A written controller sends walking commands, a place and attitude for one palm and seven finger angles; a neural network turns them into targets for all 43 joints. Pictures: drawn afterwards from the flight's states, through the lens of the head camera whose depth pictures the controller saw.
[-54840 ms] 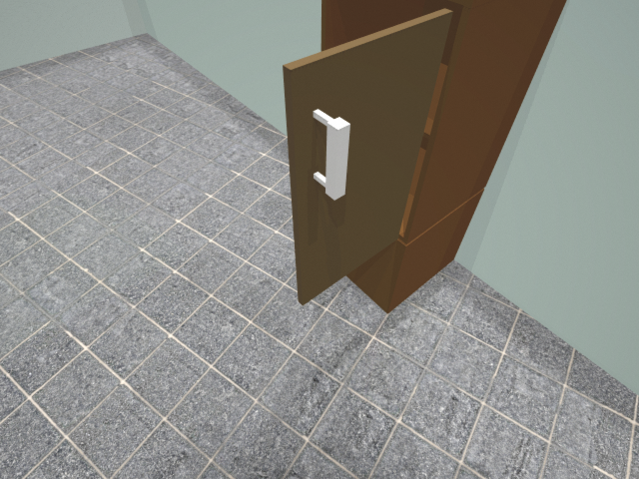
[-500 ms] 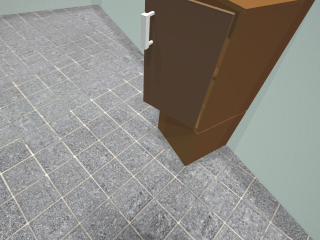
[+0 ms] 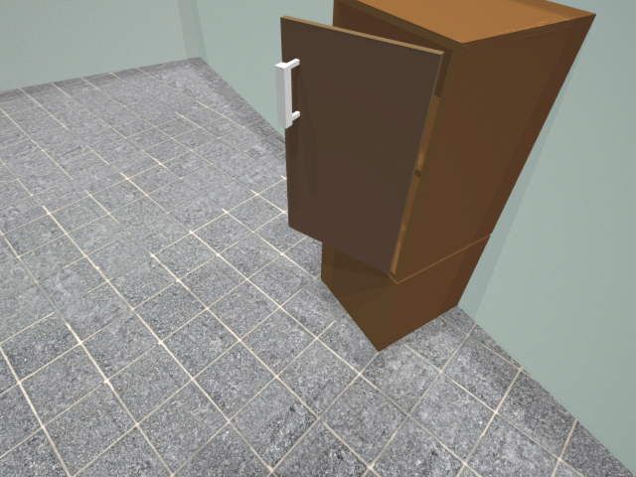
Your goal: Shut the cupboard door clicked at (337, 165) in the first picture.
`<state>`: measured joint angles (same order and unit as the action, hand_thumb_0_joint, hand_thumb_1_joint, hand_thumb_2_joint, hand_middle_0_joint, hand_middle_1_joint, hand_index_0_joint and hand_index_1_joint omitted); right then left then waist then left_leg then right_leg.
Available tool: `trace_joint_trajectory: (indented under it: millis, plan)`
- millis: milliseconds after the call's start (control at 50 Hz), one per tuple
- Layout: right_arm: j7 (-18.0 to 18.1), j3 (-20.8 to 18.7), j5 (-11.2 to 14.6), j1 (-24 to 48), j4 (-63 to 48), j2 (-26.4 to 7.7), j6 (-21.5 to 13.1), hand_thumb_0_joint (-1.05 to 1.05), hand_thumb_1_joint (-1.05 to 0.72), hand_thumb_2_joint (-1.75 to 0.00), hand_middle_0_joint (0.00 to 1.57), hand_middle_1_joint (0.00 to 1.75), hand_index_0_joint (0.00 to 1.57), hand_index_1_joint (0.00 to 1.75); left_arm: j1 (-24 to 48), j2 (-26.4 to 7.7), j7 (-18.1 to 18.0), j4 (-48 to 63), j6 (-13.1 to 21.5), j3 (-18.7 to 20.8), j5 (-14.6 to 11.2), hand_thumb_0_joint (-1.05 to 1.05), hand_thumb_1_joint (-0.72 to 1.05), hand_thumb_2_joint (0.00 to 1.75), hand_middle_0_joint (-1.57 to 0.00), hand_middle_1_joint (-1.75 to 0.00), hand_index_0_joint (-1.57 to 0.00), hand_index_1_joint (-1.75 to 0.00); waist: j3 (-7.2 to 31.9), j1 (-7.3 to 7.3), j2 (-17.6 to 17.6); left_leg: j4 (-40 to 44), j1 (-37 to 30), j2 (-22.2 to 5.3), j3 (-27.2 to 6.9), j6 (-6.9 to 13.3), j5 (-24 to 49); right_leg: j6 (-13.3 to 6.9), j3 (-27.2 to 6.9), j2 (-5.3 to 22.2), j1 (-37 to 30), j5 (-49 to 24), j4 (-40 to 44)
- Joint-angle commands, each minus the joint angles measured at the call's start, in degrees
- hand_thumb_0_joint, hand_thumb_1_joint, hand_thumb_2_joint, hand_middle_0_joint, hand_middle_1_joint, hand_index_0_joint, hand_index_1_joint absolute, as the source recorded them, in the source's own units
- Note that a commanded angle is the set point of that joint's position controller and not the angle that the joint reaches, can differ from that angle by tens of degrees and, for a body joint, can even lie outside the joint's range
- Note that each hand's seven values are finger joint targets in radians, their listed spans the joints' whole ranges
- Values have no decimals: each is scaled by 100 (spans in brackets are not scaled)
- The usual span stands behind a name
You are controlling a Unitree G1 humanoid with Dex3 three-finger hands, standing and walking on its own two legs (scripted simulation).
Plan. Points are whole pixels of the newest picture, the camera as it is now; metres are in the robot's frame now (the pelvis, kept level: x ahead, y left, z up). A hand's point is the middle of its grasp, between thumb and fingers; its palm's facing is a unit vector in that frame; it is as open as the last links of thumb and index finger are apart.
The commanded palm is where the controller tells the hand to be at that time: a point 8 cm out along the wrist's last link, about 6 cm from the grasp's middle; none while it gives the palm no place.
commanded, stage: let the arm hang, fingers relaxed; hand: left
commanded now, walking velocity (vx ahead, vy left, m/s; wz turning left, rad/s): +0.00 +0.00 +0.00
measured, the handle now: (289, 93) +0.86 +0.11 +0.10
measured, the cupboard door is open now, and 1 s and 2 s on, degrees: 25 25 25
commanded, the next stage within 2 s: look to check the result in 0.16 s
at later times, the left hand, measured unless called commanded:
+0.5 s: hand out of the picture -0.03 +0.16 -0.18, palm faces +0.02 -0.98 -0.18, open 7.4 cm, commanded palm none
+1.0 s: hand out of the picture +0.03 +0.18 -0.18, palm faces +0.01 -0.98 -0.20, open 7.4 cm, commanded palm none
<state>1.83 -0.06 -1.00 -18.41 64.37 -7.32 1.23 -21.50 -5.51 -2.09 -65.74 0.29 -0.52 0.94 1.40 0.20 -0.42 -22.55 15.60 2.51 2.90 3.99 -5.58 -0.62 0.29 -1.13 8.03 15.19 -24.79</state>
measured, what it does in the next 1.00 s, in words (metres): stands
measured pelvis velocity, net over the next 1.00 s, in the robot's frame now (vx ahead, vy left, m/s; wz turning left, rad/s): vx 0.03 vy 0.00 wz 0.00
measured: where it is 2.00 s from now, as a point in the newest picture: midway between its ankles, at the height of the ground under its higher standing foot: outside the picture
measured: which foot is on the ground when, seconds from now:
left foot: down 0.00-1.00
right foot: down 0.00-1.00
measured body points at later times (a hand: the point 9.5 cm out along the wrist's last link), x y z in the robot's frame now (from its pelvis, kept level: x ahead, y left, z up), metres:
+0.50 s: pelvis +0.01 +0.00 +0.00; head +0.02 +0.00 +0.45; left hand -0.03 +0.22 -0.16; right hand -0.02 -0.22 -0.16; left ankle +0.08 +0.07 -0.74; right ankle -0.02 -0.12 -0.74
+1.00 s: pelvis +0.03 +0.00 +0.00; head +0.03 +0.01 +0.45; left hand +0.03 +0.23 -0.16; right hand +0.04 -0.24 -0.15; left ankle +0.08 +0.07 -0.74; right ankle -0.02 -0.12 -0.74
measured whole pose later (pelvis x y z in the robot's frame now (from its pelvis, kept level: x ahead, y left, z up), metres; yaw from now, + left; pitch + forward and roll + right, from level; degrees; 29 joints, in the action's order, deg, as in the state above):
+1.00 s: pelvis +0.03 +0.00 +0.00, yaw +0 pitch -2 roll -1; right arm 1.8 0.2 -0.7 -13.8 64.2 -10.5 0.4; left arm -15.5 -10.1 -1.9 -65.4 0.3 0.0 0.5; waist -1.9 0.8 0.5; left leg -22.2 13.1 2.8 2.6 3.9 -7.7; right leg -0.5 0.3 -1.0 4.0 15.7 -21.3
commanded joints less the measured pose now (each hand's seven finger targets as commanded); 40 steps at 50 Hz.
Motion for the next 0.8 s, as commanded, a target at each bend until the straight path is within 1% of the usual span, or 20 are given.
trace_joint_trajectory:
  millis: [0,20,40,120,140,220,240,280,320,340,360,380,440,500,540,560,600,640,660,780]
  plan:
    - [37,-126,-1,-464,-120,-496,-57,0,-90,-90,20,30,20,30,-611,-588,-44,0,-1,138,9,0,90,90,-20,-30,-20,-30,-974,50,-28,711,-123,-718,-1021,-128,-1488,-258,-651,499,1122,842,803]
    - [41,-128,-7,-460,-137,-511,-64,0,-90,-90,20,30,20,30,-609,-573,-40,15,8,142,5,0,90,90,-20,-30,-20,-30,-925,46,-39,694,-150,-726,-1019,-123,-1438,-262,-661,498,1106,791,808]
    - [40,-123,11,-454,-153,-529,-60,0,-90,-90,20,30,20,30,-617,-615,-42,19,13,140,7,0,90,90,-20,-30,-20,-30,-916,29,54,646,-173,-721,-998,-122,-1375,-267,-658,499,1097,803,842]
    - [49,-116,0,-478,-144,-532,-84,0,-90,-90,20,30,20,30,-516,-612,-29,40,20,143,-7,0,90,90,-20,-30,-20,-30,-831,62,-124,654,-194,-737,-1008,-138,-1321,-267,-676,502,1014,657,806]
    - [54,-124,15,-465,-158,-572,-87,0,-90,-90,20,30,20,30,-534,-656,-34,41,26,151,-4,0,90,90,-20,-30,-20,-30,-812,36,-38,633,-205,-748,-1011,-127,-1236,-277,-643,491,939,570,806]
    - [62,-107,9,-456,-140,-583,-100,0,-90,-90,20,30,20,30,-466,-647,-28,18,24,138,-19,0,90,90,-20,-30,-20,-30,-808,48,-129,679,-216,-770,-1049,-130,-1214,-274,-624,504,856,470,781]
    - [65,-121,25,-417,-148,-633,-105,0,-90,-90,20,30,20,30,-502,-688,-29,23,35,151,-16,0,90,90,-20,-30,-20,-30,-786,17,-88,641,-267,-780,-1028,-115,-1081,-282,-616,500,819,364,799]
    - [64,-114,19,-424,-132,-618,-116,0,-90,-90,20,30,20,30,-447,-687,-29,13,46,143,-24,0,90,90,-20,-30,-20,-30,-682,38,-25,599,-312,-776,-1008,-118,-957,-280,-635,537,722,298,817]
    - [61,-117,20,-418,-115,-641,-106,0,-90,-90,20,30,20,30,-402,-700,-28,6,51,133,-29,0,90,90,-20,-30,-20,-30,-755,60,90,545,-384,-759,-959,-135,-888,-278,-655,557,815,376,874]
    - [62,-128,38,-395,-129,-711,-107,0,-90,-90,20,30,20,30,-417,-763,-33,23,63,138,-29,0,90,90,-20,-30,-20,-30,-674,54,75,490,-472,-764,-932,-130,-739,-289,-675,548,782,300,886]
    - [58,-119,31,-384,-113,-665,-110,0,-90,-90,20,30,20,30,-366,-747,-35,12,58,129,-32,0,90,90,-20,-30,-20,-30,-690,71,16,500,-478,-775,-927,-137,-742,-285,-649,573,784,278,868]
    - [58,-115,31,-377,-98,-655,-104,0,-90,-90,20,30,20,30,-351,-743,-38,13,55,124,-35,0,90,90,-20,-30,-20,-30,-721,74,70,518,-471,-782,-943,-136,-774,-279,-658,556,790,298,868]
    - [60,-131,46,-314,-113,-756,-120,0,-90,-90,20,30,20,30,-339,-834,-37,19,71,134,-27,0,90,90,-20,-30,-20,-30,-645,56,35,500,-558,-803,-930,-121,-578,-282,-662,547,699,117,862]
    - [63,-121,32,-252,-99,-766,-131,0,-90,-90,20,30,20,30,-273,-816,-35,-1,59,131,-32,0,90,90,-20,-30,-20,-30,-665,56,22,583,-550,-830,-973,-117,-641,-262,-627,557,641,92,841]
    - [62,-129,51,-174,-123,-835,-139,0,-90,-90,20,30,20,30,-278,-891,-33,6,65,140,-26,0,90,90,-20,-30,-20,-30,-680,32,50,542,-610,-836,-932,-109,-481,-260,-620,560,632,-11,864]
    - [62,-120,39,-179,-101,-805,-138,0,-90,-90,20,30,20,30,-206,-867,-34,3,62,129,-27,0,90,90,-20,-30,-20,-30,-732,62,56,560,-568,-839,-943,-118,-483,-255,-628,570,625,-4,867]
    - [59,-119,35,-134,-108,-829,-149,0,-90,-90,20,30,20,30,-187,-887,-30,18,60,138,-28,0,90,90,-20,-30,-20,-30,-664,48,3,596,-618,-842,-953,-114,-479,-241,-615,575,564,-48,858]
    - [60,-133,51,-74,-129,-912,-157,0,-90,-90,20,30,20,30,-184,-960,-28,33,73,149,-17,0,90,90,-20,-30,-20,-30,-624,37,44,548,-694,-849,-922,-108,-319,-244,-632,577,541,-143,888]
    - [55,-125,43,-38,-115,-878,-155,0,-90,-90,20,30,20,30,-117,-943,-29,23,72,141,-20,0,90,90,-20,-30,-20,-30,-641,56,86,547,-683,-845,-918,-119,-316,-236,-623,599,532,-141,896]
    - [54,-120,38,95,-121,-963,-173,0,-90,-90,20,30,20,30,27,-1032,-16,40,68,150,-22,0,90,90,-20,-30,-20,-30,-583,52,-45,570,-774,-858,-927,-125,-131,-217,-611,614,419,-266,913]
